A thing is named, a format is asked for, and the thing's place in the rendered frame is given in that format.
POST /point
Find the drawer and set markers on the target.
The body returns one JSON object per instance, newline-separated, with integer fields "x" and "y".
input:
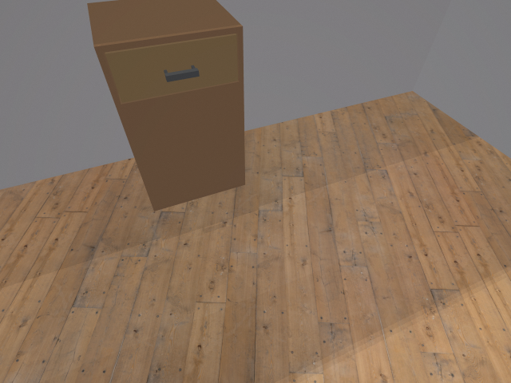
{"x": 139, "y": 72}

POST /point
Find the cabinet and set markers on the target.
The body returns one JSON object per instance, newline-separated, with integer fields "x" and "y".
{"x": 189, "y": 144}

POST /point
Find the handle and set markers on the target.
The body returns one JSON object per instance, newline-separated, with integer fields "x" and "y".
{"x": 183, "y": 74}

